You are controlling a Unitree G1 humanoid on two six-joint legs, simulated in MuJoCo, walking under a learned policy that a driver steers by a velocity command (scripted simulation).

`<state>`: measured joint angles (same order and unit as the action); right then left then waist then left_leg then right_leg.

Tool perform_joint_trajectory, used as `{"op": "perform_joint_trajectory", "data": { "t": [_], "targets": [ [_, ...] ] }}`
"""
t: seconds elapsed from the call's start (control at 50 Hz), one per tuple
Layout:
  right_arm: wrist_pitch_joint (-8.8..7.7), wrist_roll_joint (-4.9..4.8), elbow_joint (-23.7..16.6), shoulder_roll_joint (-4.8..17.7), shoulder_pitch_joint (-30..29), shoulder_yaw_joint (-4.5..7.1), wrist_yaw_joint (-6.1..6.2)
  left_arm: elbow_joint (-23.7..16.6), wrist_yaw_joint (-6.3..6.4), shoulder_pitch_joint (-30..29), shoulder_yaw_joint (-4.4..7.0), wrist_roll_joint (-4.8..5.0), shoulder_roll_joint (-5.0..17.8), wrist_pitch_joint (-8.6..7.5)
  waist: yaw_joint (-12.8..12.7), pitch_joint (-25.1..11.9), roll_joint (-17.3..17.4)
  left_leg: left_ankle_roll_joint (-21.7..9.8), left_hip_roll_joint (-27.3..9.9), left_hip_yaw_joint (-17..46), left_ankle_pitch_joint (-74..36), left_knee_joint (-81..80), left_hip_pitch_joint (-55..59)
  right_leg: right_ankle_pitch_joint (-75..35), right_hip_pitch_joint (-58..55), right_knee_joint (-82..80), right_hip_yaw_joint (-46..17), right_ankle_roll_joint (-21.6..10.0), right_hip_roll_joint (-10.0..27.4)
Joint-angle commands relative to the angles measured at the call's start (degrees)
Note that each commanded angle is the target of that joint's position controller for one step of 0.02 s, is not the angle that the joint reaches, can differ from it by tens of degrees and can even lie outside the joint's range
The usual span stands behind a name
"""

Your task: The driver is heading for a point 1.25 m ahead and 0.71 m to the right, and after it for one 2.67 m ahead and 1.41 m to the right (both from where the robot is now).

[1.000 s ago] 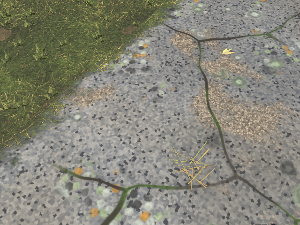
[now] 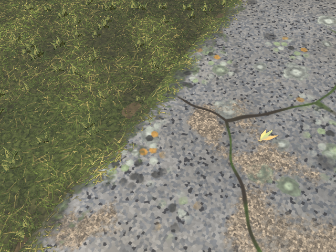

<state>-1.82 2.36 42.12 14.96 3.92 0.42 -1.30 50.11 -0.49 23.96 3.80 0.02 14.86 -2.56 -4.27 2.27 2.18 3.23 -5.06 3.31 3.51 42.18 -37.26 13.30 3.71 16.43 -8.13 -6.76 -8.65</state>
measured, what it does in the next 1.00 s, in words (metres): walks ahead, turning right: left foot, then right foot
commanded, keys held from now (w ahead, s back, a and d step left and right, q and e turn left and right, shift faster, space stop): w+e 1.00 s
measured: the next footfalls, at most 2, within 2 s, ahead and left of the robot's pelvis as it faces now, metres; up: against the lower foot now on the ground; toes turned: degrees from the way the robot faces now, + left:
left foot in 0.14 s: +0.26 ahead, +0.13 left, +0.00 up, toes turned -8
right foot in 0.68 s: +0.47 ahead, -0.15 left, +0.00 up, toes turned -28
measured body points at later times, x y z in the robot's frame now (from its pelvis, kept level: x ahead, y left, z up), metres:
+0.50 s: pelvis +0.26 +0.03 +0.00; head +0.29 +0.03 +0.45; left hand +0.51 +0.22 -0.11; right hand +0.19 -0.24 -0.12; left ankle +0.22 +0.13 -0.74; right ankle +0.34 -0.14 -0.68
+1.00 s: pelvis +0.50 -0.12 +0.00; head +0.52 -0.15 +0.45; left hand +0.68 +0.11 -0.12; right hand +0.49 -0.42 -0.11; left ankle +0.71 -0.04 -0.68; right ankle +0.43 -0.13 -0.74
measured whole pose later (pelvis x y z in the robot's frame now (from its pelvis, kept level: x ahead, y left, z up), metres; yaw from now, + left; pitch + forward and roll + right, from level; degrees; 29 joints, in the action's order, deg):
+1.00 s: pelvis +0.50 -0.12 +0.00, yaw -36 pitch +2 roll +0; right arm -0.5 2.6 40.6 15.9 8.0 1.9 -1.1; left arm 46.3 -0.7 22.4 3.7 -0.2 16.0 -2.1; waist -2.7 2.1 2.2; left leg 3.5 -7.2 2.1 8.7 50.5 -38.3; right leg 12.4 6.0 17.6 -5.6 -7.3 -8.7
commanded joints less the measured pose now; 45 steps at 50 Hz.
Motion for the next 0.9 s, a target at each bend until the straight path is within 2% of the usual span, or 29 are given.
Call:
{"op": "perform_joint_trajectory", "data": {
  "t": [0.02,0.06,0.08,0.12,0.14,0.16,0.18,0.2,0.22,0.24,0.26,0.3,0.36,0.48,0.56,0.58,0.62,0.64,0.66,0.68,0.7,0.72,0.74,0.76,0.78,0.8,0.82,0.86,0.9],
  "targets": [
    [-1.36,-0.48,-6.42,4.15,-8.53,0.55,-0.04,-2.26,0.63,4.52,2.33,-0.57,9.6,-0.26,-1.52,-0.57,-6.02,-0.34,3.47,-2.63,-1.46,-4.64,-0.12,-25.44,-2.29,-0.01,-11.73,-5.67,14.3],
    [-1.86,-0.68,-7.07,5.01,-8.42,0.63,0.03,-2.92,1.03,3.6,2.54,-0.93,10.26,-0.21,-0.68,-0.72,-6.59,-1.39,4.32,-1.69,0.43,-8.24,3.41,-27.21,-3.04,2.3,-13.8,-4.8,15.28],
    [-2.11,-0.76,-6.66,5.81,-6.17,0.86,0.17,-3.53,1.21,1.86,2.68,-0.99,10.79,-0.22,0.86,-1.02,-6.94,-2.14,4.87,-1.32,2.09,-10.56,7.75,-27.85,-1.88,3.63,-14.5,-3.81,15.46],
    [-2.81,-0.87,-3.64,8.11,4.15,1.89,1.07,-4.59,0.88,-1.71,2.84,-0.86,11.75,-0.57,5.95,-4.88,-6.12,-4.18,7.19,-2.15,4.97,-15.21,23.52,-33.69,2.22,12.39,-14.04,-1.4,13.06],
    [-3.59,-0.17,-2.25,10.7,11.54,2.81,1.9,-4.89,0.26,-2.03,2.41,-0.2,10.36,-1.08,9.54,-9.91,-2.24,-6.35,2.29,2.04,6.13,-17.59,35.5,-29.46,6.84,23.84,-10.9,0.12,9.35],
    [-3.59,1.19,-2.45,15.29,19.39,3.97,2.97,-6.88,0.11,-0.04,1.08,1.22,5.35,-1.54,11.26,-18.83,5.92,-9.91,-13.1,18.87,18.89,-19.9,49.99,-8.87,17.0,40.3,-4.22,1.82,4.68],
    [-2.47,0.88,-2.38,17.78,16.85,4.75,2.76,-8.18,0.16,5.1,0.79,0.85,4.95,-1.1,6.73,-20.26,15.83,-15.09,-21.37,41.34,21.17,-26.4,52.97,20.35,29.89,49.49,0.85,2.32,-0.15],
    [-1.89,0.07,-2.82,11.9,13.38,3.97,2.5,-5.93,0.62,3.27,1.2,-1.05,8.46,0.02,5.55,-11.95,5.44,-15.0,-19.37,37.45,27.08,-25.96,45.53,15.02,33.54,54.12,0.85,1.97,5.65],
    [-1.88,-0.42,-3.28,7.36,10.52,2.89,2.24,-6.03,-0.05,-0.84,1.23,-1.49,8.39,0.28,5.73,-5.73,-0.04,-13.78,-15.99,27.9,23.7,-27.26,38.23,9.86,32.7,52.85,1.57,2.33,7.29],
    [-1.99,-0.25,-3.06,5.82,9.03,2.41,2.08,-6.4,-0.58,-2.54,1.08,-1.47,7.19,0.52,4.86,-3.05,0.22,-12.4,-13.09,20.26,16.49,-28.91,33.93,7.27,31.45,50.74,2.28,2.86,8.88],
    [-2.35,-0.35,-2.34,5.5,9.69,2.27,2.19,-6.66,-1.13,-3.4,1.09,-2.08,6.88,1.08,4.51,-1.78,2.68,-11.64,-11.19,14.94,10.48,-29.78,31.59,6.39,30.64,49.54,2.9,3.39,10.02],
    [-3.43,-0.94,-1.01,5.72,11.38,2.43,1.88,-7.02,-1.97,-3.63,0.88,-2.25,6.13,2.19,3.84,-2.03,4.34,-11.34,-9.56,8.64,1.22,-30.75,30.1,4.58,29.67,49.46,3.86,4.07,10.5],
    [-4.36,-1.48,0.22,6.42,13.12,2.94,1.44,-9.11,-2.83,-8.32,0.52,-2.18,5.31,2.74,3.79,-1.63,3.31,-12.27,-10.0,2.94,-4.68,-32.72,31.49,0.05,34.25,48.56,4.22,4.86,11.55],
    [-4.03,-1.37,2.62,6.71,15.96,3.31,1.27,-12.99,-4.0,-19.46,-0.88,-1.88,3.18,2.33,5.75,1.03,2.68,-11.0,-7.46,-8.3,-10.69,-33.33,33.01,-11.56,35.24,32.89,8.42,5.34,11.94],
    [-3.45,-1.36,4.54,8.36,19.42,3.82,1.78,-15.6,-4.61,-25.81,-1.51,-2.22,2.9,2.14,7.53,2.56,2.57,-10.05,-9.42,-11.58,-15.19,-31.67,37.73,-9.58,32.43,22.97,12.72,2.91,11.27],
    [-3.08,-1.29,5.05,8.73,20.13,3.9,1.95,-15.97,-4.52,-26.3,-1.47,-2.39,3.15,2.15,7.56,2.5,2.58,-9.7,-9.85,-12.48,-18.94,-30.02,39.56,-7.38,31.57,21.4,13.7,2.01,10.53],
    [-2.32,-1.11,5.77,10.25,20.62,4.15,2.38,-15.85,-3.93,-24.54,-1.11,-2.76,3.88,2.17,6.22,0.48,3.69,-8.84,-10.24,-14.91,-36.42,-22.71,42.28,-1.1,26.38,19.26,16.09,-0.26,7.15],
    [-1.81,-1.05,6.05,11.21,20.83,4.32,2.56,-14.97,-3.53,-20.95,-0.64,-2.91,4.69,2.02,4.49,-2.05,4.15,-8.67,-10.37,-15.82,-44.35,-15.78,43.03,1.81,21.78,18.29,16.75,-1.69,4.89],
    [-1.31,-1.23,5.96,11.76,20.7,4.36,2.67,-12.98,-2.99,-13.99,0.14,-3.14,5.9,1.54,1.43,-6.26,3.5,-8.23,-10.09,-16.72,-44.98,-5.42,40.87,2.08,13.1,15.36,16.44,-3.38,2.74],
    [-1.16,-1.19,4.87,11.43,19.77,4.18,2.63,-9.74,-2.09,-3.79,1.53,-3.66,8.61,1.19,-3.31,-12.0,0.16,-6.57,-8.89,-17.48,-33.66,9.42,31.49,1.7,-1.78,12.14,11.31,-5.79,4.8],
    [-1.48,-1.52,0.97,4.58,22.09,2.6,1.62,-9.87,-1.09,-1.75,3.26,-3.41,15.35,1.36,-0.84,-18.73,-12.46,-3.56,-2.37,-17.09,10.85,28.97,8.55,7.16,-20.81,10.72,-14.86,-11.78,22.75],
    [-1.83,-1.02,-1.84,7.7,17.03,3.3,1.21,-11.49,-0.67,-0.25,3.91,-1.37,17.47,1.95,-2.83,-22.84,-11.68,-1.92,5.97,-6.68,28.71,40.17,-3.47,0.95,-25.06,1.86,-38.0,-17.17,29.78],
    [-2.12,-0.98,-3.19,8.5,10.89,3.46,1.02,-9.91,-0.11,-1.34,3.65,-0.82,15.86,2.28,-2.83,-14.16,-5.39,-2.56,1.89,-1.77,22.1,39.51,-9.01,-5.37,-20.78,1.46,-26.73,-15.15,26.97],
    [-2.78,-1.47,-3.09,7.3,11.09,2.82,0.99,-9.23,0.28,-3.92,2.88,-0.42,12.81,2.08,-0.21,-7.47,-3.9,-2.77,-0.23,-2.28,17.25,34.21,-6.87,-12.52,-11.72,1.0,-19.32,-13.26,24.97],
    [-2.66,-1.18,-2.1,7.03,12.18,2.83,1.06,-9.19,0.41,-6.58,2.2,-0.52,10.54,1.7,2.79,-3.96,-1.91,-2.62,-1.83,-2.17,16.03,28.93,-2.65,-18.19,-4.54,0.12,-14.0,-10.62,21.31],
    [-1.73,-0.19,-1.8,6.92,13.74,2.8,1.03,-9.36,0.53,-8.57,1.72,-0.17,9.23,1.32,5.08,-2.74,-2.51,-1.93,-2.38,-1.95,16.16,26.25,1.4,-22.08,0.77,-0.67,-10.63,-9.65,18.65],
    [-0.66,0.44,-1.17,6.67,15.45,2.78,0.83,-9.71,0.37,-9.7,1.35,-0.1,8.33,0.86,6.29,-3.58,-3.2,-1.36,-2.55,-2.01,16.02,24.58,4.44,-23.58,3.42,-1.39,-8.47,-9.25,17.11],
    [0.64,0.62,-1.5,5.72,15.13,2.73,0.39,-9.11,0.0,-8.35,1.51,0.0,8.83,-0.13,6.71,-4.13,-3.53,-0.43,-1.96,-3.0,14.61,21.74,5.08,-24.69,5.75,-2.42,-7.23,-9.72,15.46],
    [0.99,0.45,-2.75,5.01,11.29,2.58,0.24,-8.46,-0.08,-6.22,1.87,-0.22,9.84,-0.4,5.64,-2.68,-3.93,0.17,-1.75,-3.44,10.48,17.52,2.81,-20.35,6.96,-4.08,-7.61,-9.39,14.63]
  ]
}}
Over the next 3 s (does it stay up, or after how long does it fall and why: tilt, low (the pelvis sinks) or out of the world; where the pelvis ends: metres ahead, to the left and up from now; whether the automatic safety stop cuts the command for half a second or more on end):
stays up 1.32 -0.79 0.00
